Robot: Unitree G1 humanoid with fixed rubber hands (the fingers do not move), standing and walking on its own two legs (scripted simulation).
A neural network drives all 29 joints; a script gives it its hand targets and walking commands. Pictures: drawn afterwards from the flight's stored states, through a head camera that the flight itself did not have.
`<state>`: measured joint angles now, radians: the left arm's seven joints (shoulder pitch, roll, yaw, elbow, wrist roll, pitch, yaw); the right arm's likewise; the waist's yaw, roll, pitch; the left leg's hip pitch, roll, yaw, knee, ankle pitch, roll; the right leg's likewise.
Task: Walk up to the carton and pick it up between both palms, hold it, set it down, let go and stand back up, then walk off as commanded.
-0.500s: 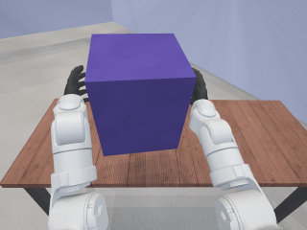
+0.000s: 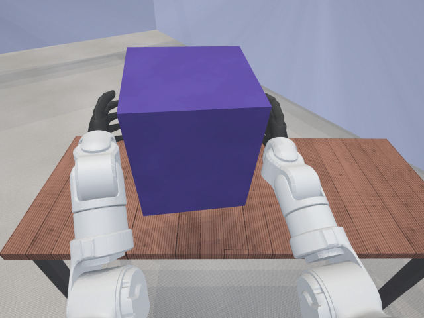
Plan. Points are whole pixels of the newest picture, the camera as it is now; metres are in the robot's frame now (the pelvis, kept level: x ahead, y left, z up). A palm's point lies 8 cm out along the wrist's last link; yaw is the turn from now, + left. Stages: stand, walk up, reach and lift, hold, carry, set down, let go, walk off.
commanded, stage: hold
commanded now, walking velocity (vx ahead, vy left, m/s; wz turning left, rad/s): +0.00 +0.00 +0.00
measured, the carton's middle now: (190, 132) +0.43 +0.03 +0.18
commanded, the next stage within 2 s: set down in 0.72 s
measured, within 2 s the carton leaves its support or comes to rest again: neither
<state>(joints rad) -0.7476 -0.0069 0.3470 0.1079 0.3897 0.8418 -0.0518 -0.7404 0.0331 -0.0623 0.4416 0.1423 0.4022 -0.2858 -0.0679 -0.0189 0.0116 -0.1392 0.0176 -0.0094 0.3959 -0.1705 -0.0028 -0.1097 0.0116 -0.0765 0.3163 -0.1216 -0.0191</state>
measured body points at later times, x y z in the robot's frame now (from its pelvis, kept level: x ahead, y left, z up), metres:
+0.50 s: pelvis +0.00 +0.00 +0.00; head -0.03 +0.02 +0.45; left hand +0.39 +0.17 +0.22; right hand +0.39 -0.12 +0.21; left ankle +0.03 +0.12 -0.75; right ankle +0.04 -0.11 -0.75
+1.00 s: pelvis +0.00 +0.00 +0.00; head -0.03 +0.02 +0.45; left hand +0.39 +0.17 +0.23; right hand +0.39 -0.13 +0.22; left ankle +0.03 +0.12 -0.75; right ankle +0.04 -0.11 -0.75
